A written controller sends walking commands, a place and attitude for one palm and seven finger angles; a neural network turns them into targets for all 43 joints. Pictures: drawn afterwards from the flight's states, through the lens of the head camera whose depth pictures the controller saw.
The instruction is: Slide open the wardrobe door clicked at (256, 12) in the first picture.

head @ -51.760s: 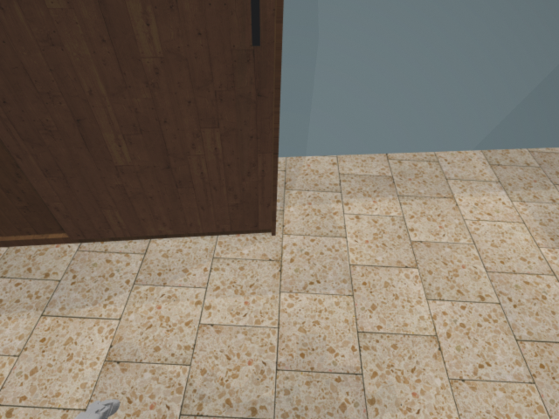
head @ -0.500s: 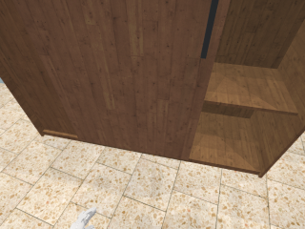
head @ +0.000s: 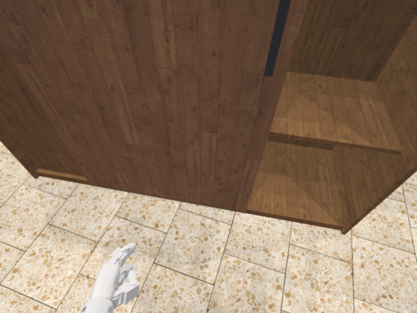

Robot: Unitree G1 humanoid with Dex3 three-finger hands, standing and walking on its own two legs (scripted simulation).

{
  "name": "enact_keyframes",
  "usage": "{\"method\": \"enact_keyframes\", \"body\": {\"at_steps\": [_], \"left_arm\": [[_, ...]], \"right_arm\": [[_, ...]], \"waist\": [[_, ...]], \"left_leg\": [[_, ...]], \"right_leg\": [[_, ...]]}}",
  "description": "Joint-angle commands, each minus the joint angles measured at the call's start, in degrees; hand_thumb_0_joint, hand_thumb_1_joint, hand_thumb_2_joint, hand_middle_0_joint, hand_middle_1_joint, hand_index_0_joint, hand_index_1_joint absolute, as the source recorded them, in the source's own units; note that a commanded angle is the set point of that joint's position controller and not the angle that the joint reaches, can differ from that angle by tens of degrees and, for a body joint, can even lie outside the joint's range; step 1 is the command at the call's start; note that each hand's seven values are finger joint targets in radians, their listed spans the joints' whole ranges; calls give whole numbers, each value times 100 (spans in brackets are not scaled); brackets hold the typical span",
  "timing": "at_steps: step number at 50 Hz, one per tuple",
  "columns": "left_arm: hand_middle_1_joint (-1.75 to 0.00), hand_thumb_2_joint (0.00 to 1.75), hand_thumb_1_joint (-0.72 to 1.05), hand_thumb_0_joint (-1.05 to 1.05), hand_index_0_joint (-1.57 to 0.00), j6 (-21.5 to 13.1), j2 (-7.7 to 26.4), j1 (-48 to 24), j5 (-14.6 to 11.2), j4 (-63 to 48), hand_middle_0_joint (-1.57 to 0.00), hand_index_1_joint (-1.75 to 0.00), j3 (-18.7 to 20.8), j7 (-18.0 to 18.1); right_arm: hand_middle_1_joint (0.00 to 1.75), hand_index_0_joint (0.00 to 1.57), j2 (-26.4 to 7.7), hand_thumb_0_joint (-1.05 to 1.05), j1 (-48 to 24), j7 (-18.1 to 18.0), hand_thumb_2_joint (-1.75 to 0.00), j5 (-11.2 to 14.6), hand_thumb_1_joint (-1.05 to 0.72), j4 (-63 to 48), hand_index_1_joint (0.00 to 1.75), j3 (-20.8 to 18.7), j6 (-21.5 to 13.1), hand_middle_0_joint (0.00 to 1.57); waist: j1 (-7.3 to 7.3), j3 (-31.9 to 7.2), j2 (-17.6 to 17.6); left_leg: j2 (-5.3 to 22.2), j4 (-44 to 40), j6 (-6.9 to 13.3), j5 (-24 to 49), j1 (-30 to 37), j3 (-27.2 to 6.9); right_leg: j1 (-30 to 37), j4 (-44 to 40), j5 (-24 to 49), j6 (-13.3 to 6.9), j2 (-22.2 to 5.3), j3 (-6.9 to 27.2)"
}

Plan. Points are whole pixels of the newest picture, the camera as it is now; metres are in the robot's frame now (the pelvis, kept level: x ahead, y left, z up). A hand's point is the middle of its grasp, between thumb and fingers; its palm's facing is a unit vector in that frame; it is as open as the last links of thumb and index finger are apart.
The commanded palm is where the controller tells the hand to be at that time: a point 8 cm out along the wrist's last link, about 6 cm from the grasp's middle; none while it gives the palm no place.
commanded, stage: stop stepping back and stand still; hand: right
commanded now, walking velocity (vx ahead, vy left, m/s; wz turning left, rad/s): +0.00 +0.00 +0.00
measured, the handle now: (283, 6) +0.67 -0.11 +0.27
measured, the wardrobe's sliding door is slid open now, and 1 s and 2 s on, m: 0.50 0.50 0.50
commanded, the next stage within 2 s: let the arm hang, fingers relaxed in 0.28 s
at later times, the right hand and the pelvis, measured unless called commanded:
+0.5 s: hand (383, 276) +0.20 -0.28 +0.02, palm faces +0.16 +0.84 -0.51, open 7.4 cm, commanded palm none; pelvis -0.01 -0.02 +0.00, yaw -1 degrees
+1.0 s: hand out of the picture -0.07 -0.22 -0.16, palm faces +0.01 +0.97 -0.25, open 7.3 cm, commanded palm none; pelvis -0.04 -0.02 +0.01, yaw -1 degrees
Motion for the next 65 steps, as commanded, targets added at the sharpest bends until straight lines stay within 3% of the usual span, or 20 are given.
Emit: {"method": "enact_keyframes", "body": {"at_steps": [1, 5, 7, 11, 18, 19, 20, 21, 22, 25, 27, 30, 33, 34, 38, 41, 43, 50, 57, 65], "left_arm": [[-30, 90, 90, 0, -20, -71, 907, -159, -72, -744, -20, -30, 396, 163], [-30, 90, 90, 0, -20, -45, 874, -311, -47, -851, -20, -30, 321, 246], [-30, 90, 90, 0, -20, -73, 868, -393, -48, -888, -20, -30, 304, 279], [-30, 90, 90, 0, -20, -75, 879, -276, -46, -912, -20, -30, 344, 240], [-30, 90, 90, 0, -20, 44, 905, -229, -65, -886, -20, -30, 376, 246], [-30, 90, 90, 0, -20, -156, 1952, -714, -154, 140, -20, -30, 558, -294], [-30, 90, 90, 0, -20, 170, 1840, -349, -86, 170, -20, -30, 643, -293], [-30, 90, 90, 0, -20, 277, 1845, -309, -20, 144, -20, -30, 625, -269], [-30, 90, 90, 0, -20, 316, 1750, -333, 40, 270, -20, -30, 568, -262], [-30, 90, 90, 0, -20, 484, 1748, -292, 124, 352, -20, -30, 411, -243], [-30, 90, 90, 0, -20, 581, 1609, -154, 152, 531, -20, -30, 379, -227], [-30, 90, 90, 0, -20, 751, 1263, 52, 188, 894, -20, -30, 251, -203], [-30, 90, 90, 0, -20, 793, 1187, -58, 196, 1187, -20, -30, 180, -180], [-30, 90, 90, 0, -20, 801, 1153, -62, 187, 1297, -20, -30, 166, -169], [-30, 90, 90, 0, -20, 860, 990, 183, 177, 1614, -20, -30, 206, -107], [-30, 90, 90, 0, -20, 891, 926, 450, 164, 1828, -20, -30, 241, -84], [-30, 90, 90, 0, -20, 896, 922, 650, 151, 1930, -20, -30, 272, -73], [-30, 90, 90, 0, -20, 859, 837, 919, 148, 2248, -20, -30, 285, -59], [-30, 90, 90, 0, -20, 800, 738, 868, 139, 2432, -20, -30, 262, -64], [-30, 90, 90, 0, -20, 730, 624, 732, 142, 2570, -20, -30, 215, -47]], "right_arm": [[30, 20, -637, 0, -28, -60, -90, 88, -90, -397, 30, -392, -24, 20], [30, 20, -807, 0, -401, -77, -90, 24, -90, -1118, 30, -338, -57, 20], [30, 20, -1027, 0, -631, -122, -90, 19, -90, -1590, 30, -449, -95, 20], [30, 20, -928, 0, -140, -187, -90, 24, -90, -1588, 30, -509, -122, 20], [30, 20, -635, 0, 338, -115, -90, 123, -90, -543, 30, -465, -72, 20], [30, 20, 23, 0, -566, 672, -90, -358, -90, 3230, 30, 2075, 859, 20], [30, 20, 44, 0, -738, 820, -90, -367, -90, 3388, 30, 1972, 1279, 20], [30, 20, 135, 0, -810, 869, -90, -397, -90, 3450, 30, 1984, 1386, 20], [30, 20, 241, 0, -947, 904, -90, -427, -90, 3776, 30, 2042, 1352, 20], [30, 20, 74, 0, -1461, 944, -90, -425, -90, 4699, 30, 2164, 1316, 20], [30, 20, 70, 0, -1706, 907, -90, -425, -90, 5415, 30, 2268, 1325, 20], [30, 20, 260, 0, -1918, 846, -90, -364, -90, 6303, 30, 2466, 1428, 20], [30, 20, 400, 0, -1824, 814, -90, -332, -90, 6990, 30, 2541, 1479, 20], [30, 20, 413, 0, -1733, 809, -90, -324, -90, 7238, 30, 2553, 1480, 20], [30, 20, 583, 0, -1445, 791, -90, -323, -90, 7916, 30, 2500, 1475, 20], [30, 20, 602, 0, -1436, 800, -90, -311, -90, 8243, 30, 2514, 1455, 20], [30, 20, 661, 0, -1466, 794, -90, -319, -90, 8398, 30, 2530, 1450, 20], [30, 20, 826, 0, -1381, 752, -90, -326, -90, 8768, 30, 2560, 1438, 20], [30, 20, 871, 0, -1372, 721, -90, -336, -90, 8890, 30, 2550, 1429, 20], [30, 20, 970, 0, -1487, 711, -90, -319, -90, 8952, 30, 2553, 1396, 20]], "waist": [[88, -1133, 843], [-22, -1338, 46], [-47, -1365, -285], [-67, -1292, -575], [-9, -852, 4], [207, -438, -103], [164, -673, -275], [125, -393, -342], [4, -473, -105], [-40, -520, 1213], [45, -674, 1649], [133, -635, 1127], [19, -457, -236], [-24, -419, -515], [-50, -312, -1025], [-12, -184, -727], [34, -124, -130], [32, 119, 455], [-23, 166, 249], [-37, 16, 51]], "left_leg": [[837, -232, 152, 3363, 832, -902], [518, 110, -56, 3462, 838, -455], [515, 125, -45, 3418, 875, -413], [465, 35, 3, 3142, 990, -412], [465, -450, -24, 2550, 822, -615], [1083, 172, 104, 2957, 4, -289], [1020, -47, 156, 1967, -365, -577], [821, -24, 66, 957, -456, -375], [697, 149, 21, 556, -367, -267], [712, -60, 71, 603, -91, -414], [960, -266, 211, 885, -218, -730], [1076, -474, 265, 765, -424, -877], [738, -459, 66, 306, -149, -670], [690, -491, 42, 224, 36, -614], [636, -755, 92, -14, 259, -538], [648, -916, 124, -255, 162, -567], [656, -992, 104, -391, 1, -558], [650, -985, 60, -409, -221, -566], [599, -776, 6, 54, -89, -496], [677, -750, -35, 605, 151, -483]], "right_leg": [[325, -353, 2000, -72, -212, 193], [832, -459, 3492, -151, -386, 245], [848, -434, 3617, -144, -372, 244], [661, -472, 3397, -77, -305, 229], [174, -684, 2108, -25, -270, 248], [-118, 129, 2399, -38, -372, 270], [127, -208, 1788, -20, -475, 364], [-232, -494, 1218, -128, -598, 506], [-566, -591, 1144, -256, -688, 700], [-593, -588, 1181, -364, -510, 879], [-129, -265, 1305, -285, -253, 654], [271, -306, 1170, -184, -44, 476], [94, -894, 1061, -239, -266, 675], [-56, -1021, 823, -239, -281, 679], [-277, -1221, -72, -206, -254, 660], [-328, -1274, -398, -201, -232, 663], [-214, -1275, -389, -223, -271, 683], [-137, -1377, -287, -284, -317, 677], [-157, -1568, -98, -299, -380, 731], [133, -1523, 780, -268, -360, 632]]}}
